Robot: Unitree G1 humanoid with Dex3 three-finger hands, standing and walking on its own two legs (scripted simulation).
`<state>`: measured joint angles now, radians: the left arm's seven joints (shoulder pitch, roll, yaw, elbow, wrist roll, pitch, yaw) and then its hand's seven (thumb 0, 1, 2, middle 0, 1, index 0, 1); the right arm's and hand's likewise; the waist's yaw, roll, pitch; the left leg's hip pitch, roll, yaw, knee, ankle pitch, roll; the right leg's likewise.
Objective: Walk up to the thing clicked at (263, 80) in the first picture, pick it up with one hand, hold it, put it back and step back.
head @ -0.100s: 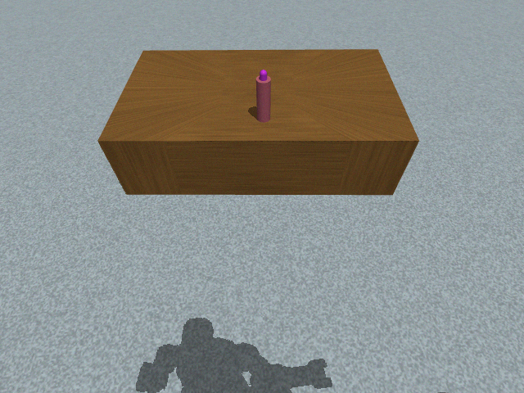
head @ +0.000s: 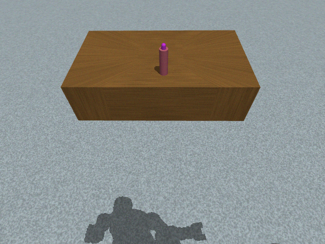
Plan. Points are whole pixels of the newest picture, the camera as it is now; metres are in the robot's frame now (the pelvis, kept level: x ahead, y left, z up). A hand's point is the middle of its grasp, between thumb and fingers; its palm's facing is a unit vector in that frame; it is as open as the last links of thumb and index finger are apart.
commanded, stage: stand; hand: right
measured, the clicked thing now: (163, 59) +1.24 +0.00 -0.31
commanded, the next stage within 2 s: walk up in 1.02 s
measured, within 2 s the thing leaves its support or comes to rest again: neither
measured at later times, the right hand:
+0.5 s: hand out of the picture +0.09 -0.25 -0.16, palm faces -0.02 +0.94 -0.33, open 7.4 cm
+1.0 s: hand out of the picture +0.09 -0.25 -0.16, palm faces -0.02 +0.94 -0.34, open 7.4 cm
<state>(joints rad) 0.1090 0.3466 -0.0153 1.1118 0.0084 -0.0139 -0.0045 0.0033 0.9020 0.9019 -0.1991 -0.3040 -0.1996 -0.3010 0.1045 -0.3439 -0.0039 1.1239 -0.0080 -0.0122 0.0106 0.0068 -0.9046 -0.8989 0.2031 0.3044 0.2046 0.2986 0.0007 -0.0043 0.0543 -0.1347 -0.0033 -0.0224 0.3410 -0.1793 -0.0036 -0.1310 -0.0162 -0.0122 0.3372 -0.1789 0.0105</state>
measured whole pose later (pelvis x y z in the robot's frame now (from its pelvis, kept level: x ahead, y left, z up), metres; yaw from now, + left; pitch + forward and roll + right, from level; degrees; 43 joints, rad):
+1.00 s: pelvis +0.01 +0.00 +0.00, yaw +0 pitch -1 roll +0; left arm 0.11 0.35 -0.01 1.11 0.01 -0.01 0.00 0.00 0.90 0.90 -0.20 -0.30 -0.20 -0.30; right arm 0.10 -0.35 0.00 1.12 -0.01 -0.01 0.00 0.01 -0.90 -0.90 0.20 0.30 0.20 0.30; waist 0.00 0.00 0.05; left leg -0.10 0.00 -0.02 0.31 -0.19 -0.01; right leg -0.10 -0.01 -0.01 0.32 -0.19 0.01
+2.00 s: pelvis +0.33 +0.10 -0.01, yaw +3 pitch -3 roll +0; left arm 0.27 0.37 0.04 0.84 0.00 -0.09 -0.04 0.00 0.90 0.90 -0.20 -0.30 -0.20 -0.30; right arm 0.31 -0.43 -0.07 0.85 -0.02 -0.03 0.07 0.01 -0.91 -0.90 0.20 0.30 0.20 0.30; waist 0.01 0.08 0.08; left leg -0.45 0.05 -0.04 1.03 -0.34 0.01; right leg -0.24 -0.02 -0.08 0.51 -0.22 -0.04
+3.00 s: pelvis +0.65 +0.22 -0.04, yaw +1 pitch -3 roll +0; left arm 0.34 0.44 0.03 0.86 0.01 -0.04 -0.01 0.00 0.90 0.90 -0.20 -0.30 -0.20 -0.30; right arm 0.24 -0.43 -0.08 0.86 -0.02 -0.03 0.04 0.01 -0.91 -0.90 0.20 0.30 0.20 0.30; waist 0.04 0.01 0.09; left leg -0.41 0.05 0.03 0.67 -0.21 -0.01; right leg -0.31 -0.10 -0.01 0.76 -0.40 0.01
